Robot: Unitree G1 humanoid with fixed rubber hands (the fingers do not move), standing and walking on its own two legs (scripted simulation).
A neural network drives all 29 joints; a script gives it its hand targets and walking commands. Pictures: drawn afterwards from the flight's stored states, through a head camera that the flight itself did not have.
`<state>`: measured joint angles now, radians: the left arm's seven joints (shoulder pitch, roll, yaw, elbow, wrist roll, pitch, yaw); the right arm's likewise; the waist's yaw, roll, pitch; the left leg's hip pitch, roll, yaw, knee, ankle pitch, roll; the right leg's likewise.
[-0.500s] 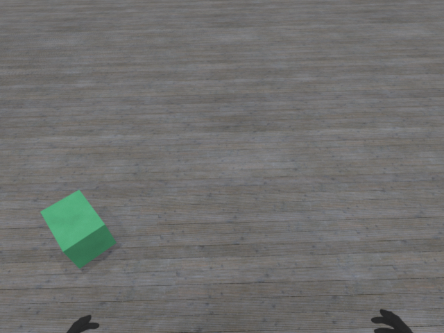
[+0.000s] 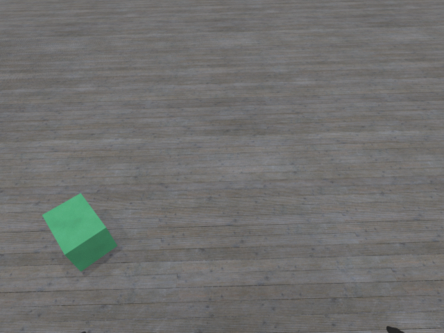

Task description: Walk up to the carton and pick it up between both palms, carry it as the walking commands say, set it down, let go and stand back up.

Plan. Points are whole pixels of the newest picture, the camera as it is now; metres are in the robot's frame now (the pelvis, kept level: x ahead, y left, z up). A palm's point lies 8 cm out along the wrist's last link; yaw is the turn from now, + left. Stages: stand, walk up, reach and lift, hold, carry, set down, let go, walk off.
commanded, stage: stand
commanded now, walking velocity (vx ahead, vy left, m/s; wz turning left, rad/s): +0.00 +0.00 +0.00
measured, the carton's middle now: (80, 230) +0.76 +0.73 -0.69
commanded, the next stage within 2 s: walk up in 0.28 s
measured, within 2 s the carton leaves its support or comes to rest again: neither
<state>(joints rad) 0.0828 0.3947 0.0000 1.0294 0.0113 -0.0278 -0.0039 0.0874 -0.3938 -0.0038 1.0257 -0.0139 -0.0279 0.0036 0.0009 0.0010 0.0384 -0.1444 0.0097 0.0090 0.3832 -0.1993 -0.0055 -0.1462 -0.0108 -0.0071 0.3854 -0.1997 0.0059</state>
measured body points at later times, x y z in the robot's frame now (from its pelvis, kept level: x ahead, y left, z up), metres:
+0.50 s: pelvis +0.00 +0.00 +0.00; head +0.01 +0.00 +0.45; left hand +0.12 +0.32 -0.11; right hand +0.11 -0.32 -0.11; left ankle +0.01 +0.12 -0.75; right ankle +0.00 -0.13 -0.74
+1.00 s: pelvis +0.01 +0.06 -0.01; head +0.04 +0.07 +0.44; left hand -0.11 +0.35 -0.13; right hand +0.28 -0.13 -0.10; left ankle -0.02 +0.21 -0.72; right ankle +0.02 -0.15 -0.74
